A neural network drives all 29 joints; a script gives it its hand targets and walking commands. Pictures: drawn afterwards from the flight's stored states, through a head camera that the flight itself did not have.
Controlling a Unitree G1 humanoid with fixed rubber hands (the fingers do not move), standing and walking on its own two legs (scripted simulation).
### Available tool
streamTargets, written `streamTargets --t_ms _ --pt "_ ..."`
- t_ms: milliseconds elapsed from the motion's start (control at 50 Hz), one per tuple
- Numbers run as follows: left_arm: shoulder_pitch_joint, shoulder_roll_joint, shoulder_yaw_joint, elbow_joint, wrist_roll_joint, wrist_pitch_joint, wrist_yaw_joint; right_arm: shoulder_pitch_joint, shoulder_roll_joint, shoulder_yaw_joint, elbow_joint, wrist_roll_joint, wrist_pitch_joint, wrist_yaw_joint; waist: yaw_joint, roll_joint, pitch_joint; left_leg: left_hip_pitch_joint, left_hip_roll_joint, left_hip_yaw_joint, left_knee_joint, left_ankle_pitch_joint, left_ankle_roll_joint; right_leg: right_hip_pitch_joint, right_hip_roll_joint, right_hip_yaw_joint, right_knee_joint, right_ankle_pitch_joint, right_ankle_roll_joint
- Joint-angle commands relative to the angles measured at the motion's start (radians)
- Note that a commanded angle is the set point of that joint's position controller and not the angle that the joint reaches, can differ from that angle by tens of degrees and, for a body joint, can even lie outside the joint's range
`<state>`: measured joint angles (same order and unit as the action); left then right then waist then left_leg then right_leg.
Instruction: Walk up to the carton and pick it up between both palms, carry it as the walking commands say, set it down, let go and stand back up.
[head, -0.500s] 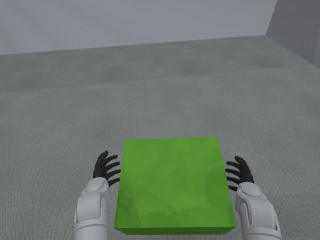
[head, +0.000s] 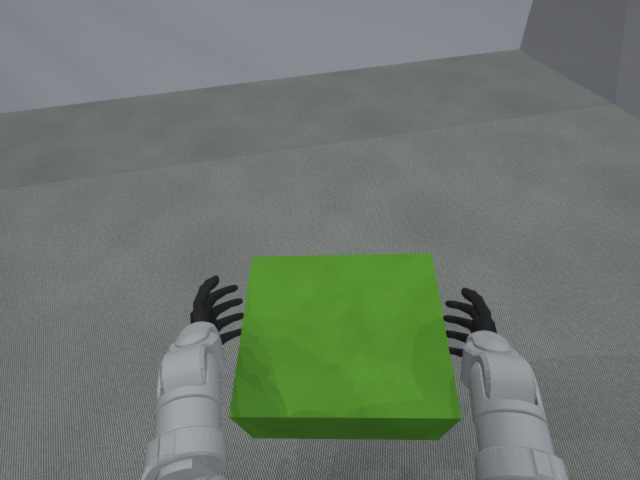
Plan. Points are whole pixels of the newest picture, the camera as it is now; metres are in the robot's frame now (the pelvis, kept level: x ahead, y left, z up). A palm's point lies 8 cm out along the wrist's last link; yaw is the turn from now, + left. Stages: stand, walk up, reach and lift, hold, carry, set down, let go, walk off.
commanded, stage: set down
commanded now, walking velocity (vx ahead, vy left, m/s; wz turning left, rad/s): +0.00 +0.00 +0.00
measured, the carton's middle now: (342, 345) +0.34 +0.00 -0.05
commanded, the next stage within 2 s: none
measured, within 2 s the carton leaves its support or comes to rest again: neither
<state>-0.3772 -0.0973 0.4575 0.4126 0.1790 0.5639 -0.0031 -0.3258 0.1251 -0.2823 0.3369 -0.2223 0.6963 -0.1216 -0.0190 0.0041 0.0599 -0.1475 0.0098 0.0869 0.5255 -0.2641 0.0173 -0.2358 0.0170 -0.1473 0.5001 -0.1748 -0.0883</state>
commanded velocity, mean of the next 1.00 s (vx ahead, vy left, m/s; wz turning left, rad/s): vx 0.00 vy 0.00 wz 0.00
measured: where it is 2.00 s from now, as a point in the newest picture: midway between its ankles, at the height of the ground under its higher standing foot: outside the picture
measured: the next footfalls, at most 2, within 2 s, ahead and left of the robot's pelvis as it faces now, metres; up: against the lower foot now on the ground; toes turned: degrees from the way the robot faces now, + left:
none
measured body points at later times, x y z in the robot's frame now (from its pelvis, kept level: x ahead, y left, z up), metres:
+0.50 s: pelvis +0.04 +0.02 +0.00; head +0.11 +0.01 +0.44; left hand +0.35 +0.20 -0.05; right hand +0.33 -0.17 -0.06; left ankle +0.02 +0.12 -0.73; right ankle +0.09 -0.05 -0.73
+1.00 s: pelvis -0.02 +0.02 -0.07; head +0.16 +0.01 +0.35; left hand +0.36 +0.19 -0.14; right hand +0.35 -0.17 -0.14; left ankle +0.02 +0.12 -0.73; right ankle +0.09 -0.05 -0.73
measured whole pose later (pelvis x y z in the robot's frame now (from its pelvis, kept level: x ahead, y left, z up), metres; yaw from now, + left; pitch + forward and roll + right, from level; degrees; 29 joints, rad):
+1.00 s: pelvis -0.02 +0.02 -0.07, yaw +0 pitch +25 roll +0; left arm -0.55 -0.14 0.49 0.49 0.24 0.27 0.04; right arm -0.51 0.03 -0.34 0.48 -0.22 0.33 -0.08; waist -0.02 0.02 -0.04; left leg -1.05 0.01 0.09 0.97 -0.37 0.05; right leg -1.11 -0.01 -0.14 0.87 -0.21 -0.09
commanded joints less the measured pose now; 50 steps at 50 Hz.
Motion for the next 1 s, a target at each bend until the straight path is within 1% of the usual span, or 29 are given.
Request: streamTargets --t_ms 0,20,100,160,180,200,260,280,300,340,380,420,460,500,580,640,660,680,700,720,740,760,780,840,860,900,920,940,980 --pt "-0.716 -0.848 -0.548 0.24 -0.043 -0.017 -0.399 -0.855 0.874 0.375 0.039 0.162 -0.128 0.392 0.003 0.046 -0.363 -0.279 -0.036 -0.207 -0.146 -0.234 0.09 0.356 -0.003 0.306 -0.093 -0.285 0.067" --pt "-0.684 -0.84 -0.527 0.251 -0.035 -0.026 -0.401 -0.834 0.888 0.392 0.035 0.161 -0.136 0.392 0.03 0.015 -0.388 -0.273 -0.043 -0.194 -0.13 -0.17 0.092 0.357 -0.013 0.319 -0.105 -0.254 0.067" --pt "-0.541 -0.833 -0.458 0.313 0.015 -0.03 -0.396 -0.741 0.833 0.35 0.054 0.133 -0.153 0.384 0.025 0.011 -0.31 -0.267 -0.055 -0.189 -0.121 -0.061 0.085 0.331 -0.026 0.323 -0.107 -0.081 0.07" --pt "-0.474 -0.798 -0.436 0.295 0.024 -0.055 -0.393 -0.703 0.808 0.359 0.047 0.145 -0.178 0.38 0.049 0.008 -0.304 -0.27 -0.059 -0.196 -0.105 -0.011 0.083 0.324 -0.043 0.348 -0.102 -0.011 0.074" --pt "-0.467 -0.797 -0.45 0.262 0.01 -0.062 -0.391 -0.687 0.81 0.374 0.036 0.156 -0.182 0.378 0.048 -0.005 -0.321 -0.245 -0.058 -0.199 -0.097 0.032 0.085 0.316 -0.038 0.343 -0.098 0.037 0.08" --pt "-0.486 -0.795 -0.491 0.206 0.004 -0.076 -0.389 -0.628 0.796 0.352 0.06 0.137 -0.194 0.377 0.012 0.012 -0.336 -0.269 -0.057 -0.203 -0.101 0.047 0.078 0.323 -0.025 0.322 -0.078 0.118 0.071" --pt "-0.45 -0.805 -0.554 0.158 -0.002 -0.118 -0.369 -0.552 0.783 0.374 0.046 0.132 -0.24 0.379 0.003 0.034 -0.377 -0.286 -0.058 -0.199 -0.074 0.123 0.073 0.301 0.012 0.289 -0.022 0.253 0.052" --pt "-0.414 -0.818 -0.557 0.151 -0.009 -0.128 -0.358 -0.543 0.777 0.403 0.043 0.149 -0.251 0.38 0.018 0.015 -0.39 -0.272 -0.053 -0.21 -0.061 0.173 0.07 0.294 0.012 0.294 -0.008 0.302 0.052" --pt "-0.41 -0.807 -0.579 0.124 -0.01 -0.143 -0.351 -0.525 0.76 0.411 0.028 0.153 -0.272 0.375 0.006 0.046 -0.403 -0.298 -0.058 -0.21 -0.035 0.211 0.063 0.299 0.004 0.309 0.011 0.371 0.051" --pt "-0.377 -0.818 -0.618 0.11 -0.037 -0.178 -0.333 -0.497 0.732 0.443 -0.013 0.166 -0.312 0.369 -0.021 0.015 -0.452 -0.321 -0.061 -0.219 -0.003 0.293 0.053 0.269 0.021 0.299 0.052 0.477 0.051" --pt "-0.357 -0.814 -0.648 0.083 -0.05 -0.219 -0.312 -0.519 0.732 0.5 -0.057 0.19 -0.358 0.371 0.016 0.018 -0.544 -0.344 -0.059 -0.216 0.038 0.371 0.046 0.251 0.025 0.314 0.093 0.553 0.046" --pt "-0.327 -0.813 -0.631 0.128 -0.053 -0.238 -0.287 -0.557 0.708 0.533 -0.061 0.215 -0.386 0.376 0.065 0.026 -0.54 -0.355 -0.062 -0.219 0.06 0.376 0.048 0.179 0.022 0.318 0.121 0.524 0.044" --pt "-0.36 -0.799 -0.663 0.1 -0.065 -0.267 -0.268 -0.523 0.688 0.513 -0.029 0.202 -0.415 0.378 0.035 0.047 -0.566 -0.351 -0.061 -0.233 0.094 0.429 0.038 0.07 0.034 0.306 0.154 0.495 0.04" --pt "-0.334 -0.811 -0.642 0.135 -0.057 -0.286 -0.256 -0.537 0.666 0.529 -0.026 0.205 -0.441 0.381 0.058 0.063 -0.598 -0.373 -0.069 -0.241 0.118 0.431 0.034 0.021 0.035 0.305 0.18 0.469 0.032" --pt "-0.368 -0.827 -0.667 0.147 -0.081 -0.328 -0.242 -0.595 0.62 0.541 -0.055 0.204 -0.489 0.383 0.029 0.048 -0.7 -0.405 -0.074 -0.256 0.183 0.459 0.028 -0.087 0.048 0.288 0.236 0.442 0.03" --pt "-0.402 -0.836 -0.693 0.114 -0.089 -0.345 -0.234 -0.554 0.592 0.525 0.01 0.185 -0.499 0.391 0.011 0.08 -0.741 -0.433 -0.078 -0.267 0.216 0.506 0.005 -0.199 0.055 0.276 0.274 0.414 0.02" --pt "-0.422 -0.817 -0.693 0.097 -0.086 -0.356 -0.23 -0.56 0.595 0.522 0.016 0.183 -0.503 0.394 0.012 0.064 -0.749 -0.442 -0.078 -0.27 0.233 0.525 0.008 -0.256 0.066 0.268 0.29 0.405 0.025" --pt "-0.384 -0.847 -0.678 0.128 -0.078 -0.352 -0.225 -0.578 0.591 0.534 0.001 0.193 -0.51 0.4 0.042 0.077 -0.775 -0.437 -0.082 -0.276 0.243 0.533 0.005 -0.287 0.064 0.271 0.303 0.375 0.019" --pt "-0.42 -0.848 -0.679 0.131 -0.085 -0.35 -0.224 -0.61 0.569 0.524 -0.01 0.189 -0.509 0.403 0.024 0.078 -0.767 -0.453 -0.079 -0.279 0.249 0.508 0.007 -0.319 0.067 0.267 0.308 0.342 0.017" --pt "-0.425 -0.86 -0.69 0.112 -0.084 -0.355 -0.226 -0.648 0.578 0.55 -0.016 0.208 -0.517 0.408 0.036 0.09 -0.813 -0.455 -0.086 -0.27 0.268 0.487 0.004 -0.328 0.063 0.27 0.319 0.336 0.016" --pt "-0.455 -0.854 -0.689 0.109 -0.082 -0.351 -0.224 -0.658 0.577 0.535 -0.005 0.192 -0.512 0.415 0.017 0.059 -0.831 -0.455 -0.079 -0.283 0.28 0.466 0.008 -0.384 0.07 0.264 0.331 0.296 0.013" --pt "-0.48 -0.859 -0.678 0.124 -0.084 -0.345 -0.227 -0.697 0.58 0.542 -0.01 0.207 -0.506 0.418 0.032 0.061 -0.83 -0.512 -0.085 -0.27 0.287 0.416 0.012 -0.363 0.07 0.261 0.344 0.285 0.013" --pt "-0.555 -0.859 -0.688 0.096 -0.097 -0.349 -0.232 -0.715 0.595 0.53 0.014 0.207 -0.504 0.421 0.007 0.065 -0.842 -0.54 -0.09 -0.266 0.297 0.349 0.016 -0.385 0.07 0.262 0.355 0.241 0.009" --pt "-0.59 -0.857 -0.659 0.12 -0.088 -0.331 -0.248 -0.788 0.643 0.524 0.029 0.219 -0.484 0.435 0.039 0.022 -0.877 -0.619 -0.096 -0.242 0.335 0.279 0.03 -0.424 0.076 0.257 0.394 0.202 0.014" --pt "-0.617 -0.859 -0.649 0.11 -0.091 -0.322 -0.257 -0.838 0.653 0.533 0.019 0.234 -0.479 0.438 0.044 0.038 -0.904 -0.649 -0.101 -0.228 0.344 0.207 0.032 -0.414 0.069 0.257 0.409 0.161 0.013" --pt "-0.682 -0.869 -0.645 0.123 -0.087 -0.301 -0.271 -0.873 0.657 0.489 0.039 0.216 -0.46 0.452 0.017 0.04 -0.929 -0.674 -0.098 -0.232 0.354 0.14 0.035 -0.445 0.074 0.251 0.43 0.107 0.005" --pt "-0.723 -0.864 -0.624 0.125 -0.08 -0.287 -0.278 -0.91 0.668 0.477 0.057 0.219 -0.444 0.459 0.027 0.052 -0.933 -0.689 -0.095 -0.226 0.353 0.065 0.04 -0.468 0.074 0.253 0.442 0.045 0.004" --pt "-0.76 -0.882 -0.624 0.152 -0.083 -0.274 -0.289 -0.937 0.667 0.452 0.073 0.216 -0.435 0.462 0.004 0.06 -0.929 -0.724 -0.097 -0.209 0.358 0.01 0.042 -0.471 0.075 0.245 0.444 0.007 0.002" --pt "-0.827 -0.873 -0.582 0.174 -0.065 -0.255 -0.314 -1.068 0.701 0.465 0.033 0.228 -0.42 0.462 0.024 0.028 -0.951 -0.815 -0.109 -0.188 0.391 -0.089 0.061 -0.439 0.071 0.257 0.461 -0.089 0.015"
